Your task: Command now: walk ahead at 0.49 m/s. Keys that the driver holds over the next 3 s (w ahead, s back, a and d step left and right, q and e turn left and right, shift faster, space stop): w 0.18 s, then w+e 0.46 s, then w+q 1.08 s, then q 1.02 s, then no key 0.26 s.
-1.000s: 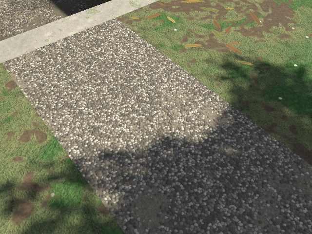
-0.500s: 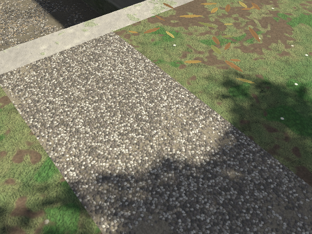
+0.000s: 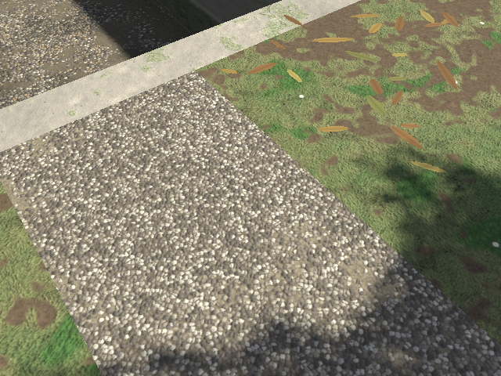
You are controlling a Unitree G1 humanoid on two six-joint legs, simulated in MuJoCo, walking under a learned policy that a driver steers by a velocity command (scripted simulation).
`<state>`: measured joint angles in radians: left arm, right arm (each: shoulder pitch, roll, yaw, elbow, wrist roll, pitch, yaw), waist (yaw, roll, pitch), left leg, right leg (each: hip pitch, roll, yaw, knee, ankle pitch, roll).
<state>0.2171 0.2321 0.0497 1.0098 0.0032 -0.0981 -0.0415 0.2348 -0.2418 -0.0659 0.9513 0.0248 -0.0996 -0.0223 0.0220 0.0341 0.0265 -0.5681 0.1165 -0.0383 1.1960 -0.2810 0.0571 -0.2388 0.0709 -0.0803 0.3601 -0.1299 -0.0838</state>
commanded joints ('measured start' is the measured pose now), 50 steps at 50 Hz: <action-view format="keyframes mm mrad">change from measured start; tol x32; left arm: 1 -42 117 14 -47 4 -22 18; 50 -19 67 40 -127 0 -7 21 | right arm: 1 69 -52 -19 -39 -13 17 -11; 12 -314 -47 2 -162 -2 -7 42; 19 242 -272 -72 -46 -33 -26 35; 50 50 -87 -36 -14 13 6 0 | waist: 1 -57 -93 17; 15 0 -111 34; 19 -134 297 -454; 36 -69 -10 83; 46 121 -248 -463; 50 9 -147 -93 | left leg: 1 -56 66 -28 -93 106 -23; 14 -21 -36 17 -696 252 -34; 17 468 -38 13 -702 210 32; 19 998 341 -667 -860 13 219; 24 453 174 -149 -1004 130 92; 35 476 152 146 -1089 310 114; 43 579 145 116 -735 734 75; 46 -87 -129 -36 106 -315 -42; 50 -97 44 -46 50 -44 -8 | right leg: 1 -67 -281 254 -279 -37 -178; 15 216 -327 239 -94 130 -98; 21 -553 -131 198 978 -314 20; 40 -452 -156 54 231 22 17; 44 266 -131 72 184 88 -68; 45 650 -422 492 142 -33 -198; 46 655 -525 786 -22 -50 -249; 50 171 -368 272 -130 6 -90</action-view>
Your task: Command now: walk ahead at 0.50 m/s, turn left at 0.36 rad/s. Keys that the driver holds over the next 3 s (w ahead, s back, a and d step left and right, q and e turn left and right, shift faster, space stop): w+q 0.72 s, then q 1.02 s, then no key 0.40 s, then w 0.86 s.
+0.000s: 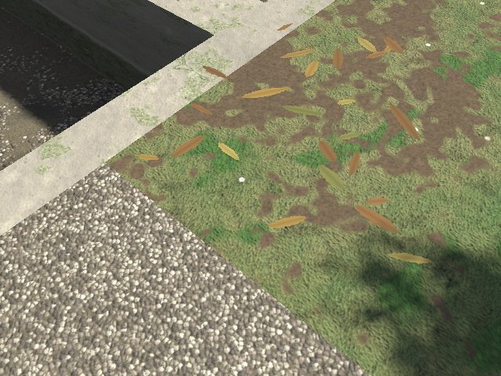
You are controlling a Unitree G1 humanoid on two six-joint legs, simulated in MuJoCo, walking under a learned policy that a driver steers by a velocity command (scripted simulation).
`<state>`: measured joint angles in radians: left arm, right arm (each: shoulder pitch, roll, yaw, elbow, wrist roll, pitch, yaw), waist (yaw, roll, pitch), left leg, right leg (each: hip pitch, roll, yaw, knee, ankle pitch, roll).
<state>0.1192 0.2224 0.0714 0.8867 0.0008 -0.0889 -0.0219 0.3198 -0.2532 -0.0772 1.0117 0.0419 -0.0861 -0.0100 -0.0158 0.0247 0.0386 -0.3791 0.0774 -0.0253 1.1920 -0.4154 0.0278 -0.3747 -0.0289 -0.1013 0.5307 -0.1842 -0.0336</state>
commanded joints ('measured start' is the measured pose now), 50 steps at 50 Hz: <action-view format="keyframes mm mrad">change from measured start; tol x32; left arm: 1 64 63 17 6 11 -19 0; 50 -27 124 6 -195 12 27 34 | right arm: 1 -4 -50 -24 -68 -2 10 -10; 16 -353 -24 -1 -244 -20 48 63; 23 89 -302 -97 -204 -24 36 43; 50 18 -216 -44 -341 -13 99 -27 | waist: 1 21 -152 -89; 22 -67 241 -215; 50 34 -103 -249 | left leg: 1 -235 93 -63 38 130 27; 16 -350 41 72 -497 351 50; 20 61 -120 190 -573 239 138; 23 753 259 -843 -903 17 426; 33 172 63 -266 -981 478 251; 45 227 -53 -330 -515 646 67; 47 -202 -243 -192 44 -393 -35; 50 -329 -68 -92 163 -135 -93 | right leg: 1 247 -253 240 -332 61 -131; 15 402 -286 -105 -372 236 -105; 20 421 -256 -182 88 858 -40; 21 236 -215 -183 366 672 10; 22 -197 -37 -142 743 -206 76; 24 -469 17 188 922 -338 40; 43 -89 74 159 -84 202 36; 47 758 -474 667 -20 924 -307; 50 417 -326 471 -153 298 -215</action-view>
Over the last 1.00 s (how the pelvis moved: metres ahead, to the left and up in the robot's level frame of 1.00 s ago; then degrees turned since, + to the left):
0.54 -0.03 -0.01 -9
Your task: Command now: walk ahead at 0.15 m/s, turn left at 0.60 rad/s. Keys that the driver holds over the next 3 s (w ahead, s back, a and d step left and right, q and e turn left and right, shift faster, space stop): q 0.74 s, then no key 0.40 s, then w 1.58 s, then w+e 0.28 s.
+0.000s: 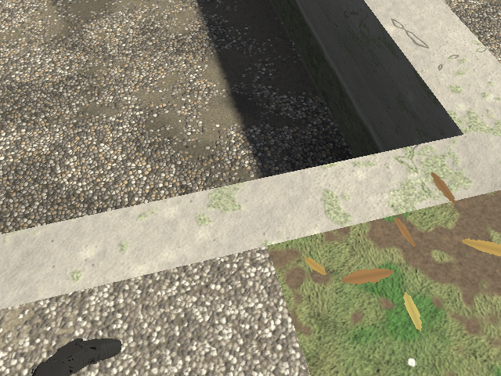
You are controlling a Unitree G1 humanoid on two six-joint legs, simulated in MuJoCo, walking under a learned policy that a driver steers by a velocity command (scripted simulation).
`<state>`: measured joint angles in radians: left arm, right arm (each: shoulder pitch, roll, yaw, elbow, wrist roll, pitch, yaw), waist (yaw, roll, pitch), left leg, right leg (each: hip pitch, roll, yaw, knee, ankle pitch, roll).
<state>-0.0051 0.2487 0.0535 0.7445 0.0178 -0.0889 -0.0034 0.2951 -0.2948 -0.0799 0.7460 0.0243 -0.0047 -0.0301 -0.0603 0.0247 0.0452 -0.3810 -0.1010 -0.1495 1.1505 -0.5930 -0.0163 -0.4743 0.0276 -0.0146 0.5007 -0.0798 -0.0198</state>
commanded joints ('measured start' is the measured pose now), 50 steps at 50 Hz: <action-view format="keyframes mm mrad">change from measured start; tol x32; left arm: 1 60 93 20 -55 -1 39 18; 50 95 148 31 -56 -13 88 22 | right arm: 1 17 -168 -46 -87 -4 37 -13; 50 -138 -45 1 -215 -23 36 6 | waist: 1 62 -104 -178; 16 32 -150 -150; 19 47 314 -111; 50 71 -204 -115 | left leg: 1 -294 136 42 172 80 -53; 16 106 123 218 -597 372 52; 19 345 492 -387 -814 824 350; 39 160 208 -311 -662 616 173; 42 -189 -8 -21 -146 -81 -4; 44 -199 20 -40 22 41 -34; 50 -44 82 81 -312 141 -76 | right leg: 1 375 -343 319 -162 121 -215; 15 292 -350 -11 -184 28 -157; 21 -253 -60 55 651 -489 63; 39 234 -15 69 -109 -73 31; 42 334 -460 546 -197 265 -303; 50 342 -218 165 -137 247 -182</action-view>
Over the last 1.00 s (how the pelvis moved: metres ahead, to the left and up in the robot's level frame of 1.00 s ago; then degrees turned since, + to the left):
0.52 0.14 -0.01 35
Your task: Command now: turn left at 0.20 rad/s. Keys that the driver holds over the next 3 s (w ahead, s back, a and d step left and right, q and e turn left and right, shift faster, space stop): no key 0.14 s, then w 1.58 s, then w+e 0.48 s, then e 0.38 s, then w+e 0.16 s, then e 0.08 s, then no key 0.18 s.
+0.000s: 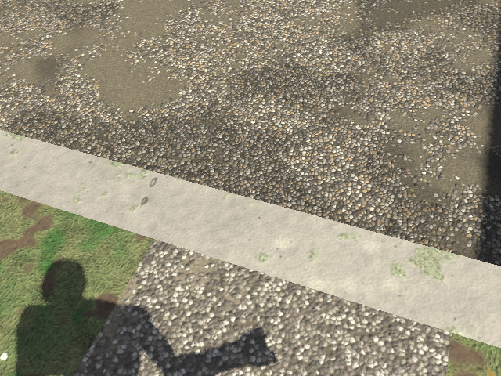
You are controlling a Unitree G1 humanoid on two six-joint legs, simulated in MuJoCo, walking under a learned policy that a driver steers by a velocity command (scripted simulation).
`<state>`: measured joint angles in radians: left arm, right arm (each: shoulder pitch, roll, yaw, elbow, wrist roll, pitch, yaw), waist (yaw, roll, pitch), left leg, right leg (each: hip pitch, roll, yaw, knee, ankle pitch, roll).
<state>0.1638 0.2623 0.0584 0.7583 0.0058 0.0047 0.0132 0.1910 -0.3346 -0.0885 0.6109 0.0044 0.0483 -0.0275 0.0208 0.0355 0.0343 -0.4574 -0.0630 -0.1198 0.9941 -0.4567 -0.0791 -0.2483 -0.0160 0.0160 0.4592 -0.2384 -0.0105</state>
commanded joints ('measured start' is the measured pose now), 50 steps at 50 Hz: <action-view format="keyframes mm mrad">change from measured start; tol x32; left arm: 1 -53 151 30 -64 -3 -1 3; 50 159 145 12 -27 -34 -90 -7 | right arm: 1 -50 2 14 -83 -1 -19 6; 50 57 -22 17 45 -7 -131 47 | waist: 1 7 -240 -108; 14 -63 220 87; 22 103 -322 -56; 40 56 -127 79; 46 -118 228 -502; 50 -28 26 -71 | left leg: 1 79 51 78 -240 -3 -12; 7 490 239 -101 -578 689 127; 11 252 228 -204 -732 -241 224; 17 264 313 -295 -777 -134 279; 25 -455 120 19 172 53 117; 41 -94 72 155 -456 440 134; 45 853 386 -316 -456 367 372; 46 883 473 -651 -651 171 445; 50 350 300 -215 -769 218 314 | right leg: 1 115 -180 138 -93 412 -197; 15 -309 -20 -12 338 -319 -53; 20 215 35 -72 41 19 -67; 24 331 -374 632 -291 -461 -300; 43 315 -193 1 40 913 -122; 46 -359 91 129 866 -346 -14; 50 -397 -101 79 775 -87 -24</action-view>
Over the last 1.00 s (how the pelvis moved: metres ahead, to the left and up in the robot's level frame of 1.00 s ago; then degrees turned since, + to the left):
0.07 0.02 0.02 32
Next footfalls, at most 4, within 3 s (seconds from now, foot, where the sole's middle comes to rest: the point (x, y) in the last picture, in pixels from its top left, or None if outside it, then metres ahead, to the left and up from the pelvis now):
0.12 left None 0.03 0.15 -0.78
0.42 right None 0.07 -0.09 -0.78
0.88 left None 0.42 0.14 -0.78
1.38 right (315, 300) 0.68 -0.10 -0.78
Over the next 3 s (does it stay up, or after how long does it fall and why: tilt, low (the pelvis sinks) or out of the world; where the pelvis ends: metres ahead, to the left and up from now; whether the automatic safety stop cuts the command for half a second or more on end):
stays up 0.72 0.01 -0.01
